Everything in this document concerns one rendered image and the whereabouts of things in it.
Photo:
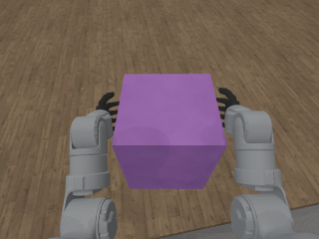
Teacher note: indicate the robot left upper arm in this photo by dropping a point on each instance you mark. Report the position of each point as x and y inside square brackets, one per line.
[89, 218]

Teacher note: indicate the robot left hand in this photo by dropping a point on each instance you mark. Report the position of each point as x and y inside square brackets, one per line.
[103, 105]

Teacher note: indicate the right robot forearm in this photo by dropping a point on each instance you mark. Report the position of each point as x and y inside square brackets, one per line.
[253, 140]

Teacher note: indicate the robot right upper arm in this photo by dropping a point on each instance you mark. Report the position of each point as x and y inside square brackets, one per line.
[263, 216]

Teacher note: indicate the carton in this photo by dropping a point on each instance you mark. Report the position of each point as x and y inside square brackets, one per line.
[168, 132]

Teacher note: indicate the left robot forearm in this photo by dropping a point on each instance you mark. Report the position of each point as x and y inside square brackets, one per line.
[88, 148]

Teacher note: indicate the robot right hand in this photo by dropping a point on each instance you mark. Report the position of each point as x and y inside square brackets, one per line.
[231, 101]

